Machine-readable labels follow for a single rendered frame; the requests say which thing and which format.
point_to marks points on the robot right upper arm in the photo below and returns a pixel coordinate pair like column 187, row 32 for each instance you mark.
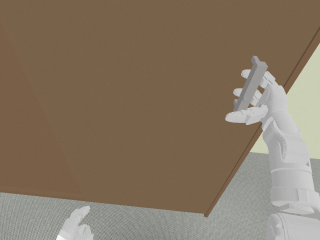
column 282, row 226

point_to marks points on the wardrobe door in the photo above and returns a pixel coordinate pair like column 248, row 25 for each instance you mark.
column 136, row 92
column 30, row 155

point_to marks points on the handle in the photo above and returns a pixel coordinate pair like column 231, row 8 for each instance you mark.
column 253, row 80

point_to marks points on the left robot hand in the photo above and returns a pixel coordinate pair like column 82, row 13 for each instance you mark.
column 70, row 230

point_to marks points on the right robot forearm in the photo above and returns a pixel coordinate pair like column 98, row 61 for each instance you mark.
column 292, row 182

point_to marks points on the right robot hand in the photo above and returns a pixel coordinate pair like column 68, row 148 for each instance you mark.
column 273, row 99

